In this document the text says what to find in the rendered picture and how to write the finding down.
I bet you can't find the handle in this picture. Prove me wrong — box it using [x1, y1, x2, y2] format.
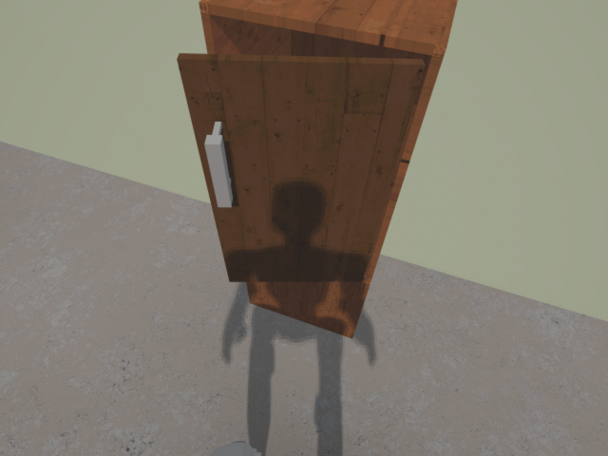
[204, 122, 233, 207]

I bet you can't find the cupboard door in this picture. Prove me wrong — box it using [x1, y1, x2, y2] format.
[177, 53, 425, 282]

